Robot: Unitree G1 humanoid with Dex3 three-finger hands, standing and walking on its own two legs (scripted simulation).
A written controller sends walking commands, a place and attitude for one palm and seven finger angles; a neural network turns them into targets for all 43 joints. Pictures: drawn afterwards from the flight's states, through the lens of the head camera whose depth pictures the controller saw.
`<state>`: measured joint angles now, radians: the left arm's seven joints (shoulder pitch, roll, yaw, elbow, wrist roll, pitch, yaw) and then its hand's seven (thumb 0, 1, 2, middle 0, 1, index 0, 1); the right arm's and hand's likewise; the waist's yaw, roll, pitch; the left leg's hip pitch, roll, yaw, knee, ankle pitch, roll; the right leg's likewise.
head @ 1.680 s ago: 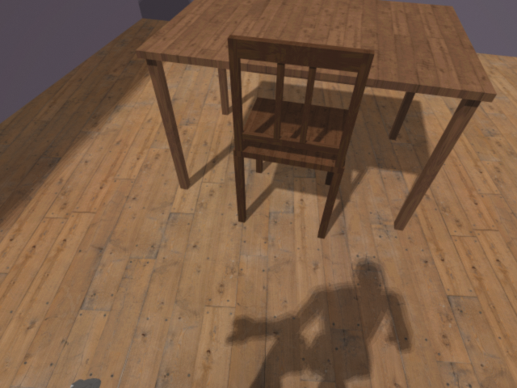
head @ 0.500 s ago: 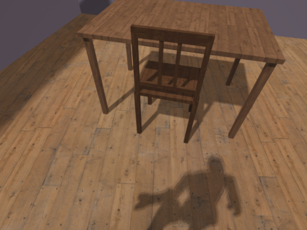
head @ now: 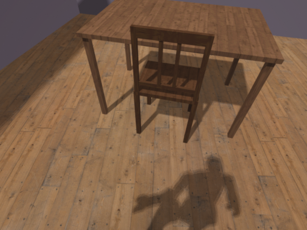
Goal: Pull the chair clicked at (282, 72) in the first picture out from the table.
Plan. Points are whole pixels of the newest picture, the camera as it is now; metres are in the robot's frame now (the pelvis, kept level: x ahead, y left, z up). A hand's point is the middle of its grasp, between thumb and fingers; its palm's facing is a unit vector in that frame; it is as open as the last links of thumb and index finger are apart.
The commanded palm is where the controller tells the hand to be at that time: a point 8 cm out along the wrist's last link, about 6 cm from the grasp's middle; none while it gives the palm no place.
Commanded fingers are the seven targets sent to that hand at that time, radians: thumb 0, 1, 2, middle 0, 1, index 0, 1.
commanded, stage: turn to face it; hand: left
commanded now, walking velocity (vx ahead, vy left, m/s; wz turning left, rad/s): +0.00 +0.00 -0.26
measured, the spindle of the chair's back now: (159, 64) +0.96 +0.03 -0.10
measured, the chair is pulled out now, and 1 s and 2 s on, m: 0.00 0.00 0.00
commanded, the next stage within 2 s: take the last steps up to it in 0.22 s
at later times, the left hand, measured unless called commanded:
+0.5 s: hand out of the picture +0.06 +0.19 -0.18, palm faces -0.10 -0.97 -0.22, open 7.4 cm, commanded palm none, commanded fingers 0.00 0.90 0.90 -0.20 -0.30 -0.20 -0.30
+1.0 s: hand out of the picture +0.04 +0.16 -0.19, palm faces -0.02 -0.99 -0.13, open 7.4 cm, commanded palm none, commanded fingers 0.00 0.90 0.90 -0.20 -0.30 -0.20 -0.30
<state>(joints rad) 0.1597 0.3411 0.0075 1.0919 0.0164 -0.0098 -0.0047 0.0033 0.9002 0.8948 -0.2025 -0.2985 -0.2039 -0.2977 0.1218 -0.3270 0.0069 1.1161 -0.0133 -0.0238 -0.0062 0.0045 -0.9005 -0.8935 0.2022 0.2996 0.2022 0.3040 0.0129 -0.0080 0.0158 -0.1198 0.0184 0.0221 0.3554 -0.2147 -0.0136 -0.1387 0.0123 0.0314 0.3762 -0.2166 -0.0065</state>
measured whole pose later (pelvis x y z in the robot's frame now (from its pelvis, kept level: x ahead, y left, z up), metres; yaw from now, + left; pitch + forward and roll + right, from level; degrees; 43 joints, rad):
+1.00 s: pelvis +0.14 +0.00 -0.02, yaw -10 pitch +0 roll -1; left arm 0.53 0.11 0.05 1.16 0.03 -0.06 0.01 0.00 0.90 0.89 -0.20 -0.30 -0.20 -0.30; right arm 0.14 -0.14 -0.04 1.00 -0.02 -0.08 0.01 0.00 -0.90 -0.89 0.20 0.30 0.20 0.30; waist 0.06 -0.02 0.02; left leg -0.40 0.08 0.09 0.58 -0.20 0.04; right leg -0.06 0.03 0.01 0.56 -0.45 -0.02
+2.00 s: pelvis +0.45 -0.05 +0.00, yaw -10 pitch -1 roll +0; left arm 0.26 0.17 0.05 1.07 0.02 0.02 0.03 0.00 0.91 0.90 -0.20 -0.30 -0.20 -0.30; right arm 0.19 -0.14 -0.02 1.06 -0.02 -0.03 -0.05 -0.01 -0.95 -0.89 0.20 0.30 0.20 0.30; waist 0.02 -0.06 0.06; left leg -0.21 0.02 0.14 0.42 -0.20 0.05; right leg -0.41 -0.05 -0.04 0.84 -0.36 0.02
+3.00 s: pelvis +0.43 -0.06 -0.01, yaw -10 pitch +1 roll +1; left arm 0.25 0.17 0.05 1.09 0.01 0.01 0.02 0.00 0.91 0.90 -0.20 -0.30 -0.20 -0.30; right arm 0.37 -0.10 -0.01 1.14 -0.02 -0.02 -0.06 0.00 -0.90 -0.89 0.20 0.30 0.20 0.30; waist -0.03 -0.05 0.04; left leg -0.15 -0.01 0.00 0.41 -0.28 0.00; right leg -0.23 -0.02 -0.02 0.49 -0.23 0.01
